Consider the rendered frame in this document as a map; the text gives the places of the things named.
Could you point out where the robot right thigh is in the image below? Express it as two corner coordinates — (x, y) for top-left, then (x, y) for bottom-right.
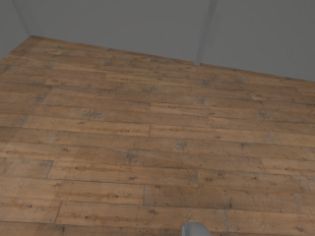
(180, 221), (213, 236)

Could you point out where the panel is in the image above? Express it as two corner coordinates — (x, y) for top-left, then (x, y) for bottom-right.
(194, 0), (218, 66)

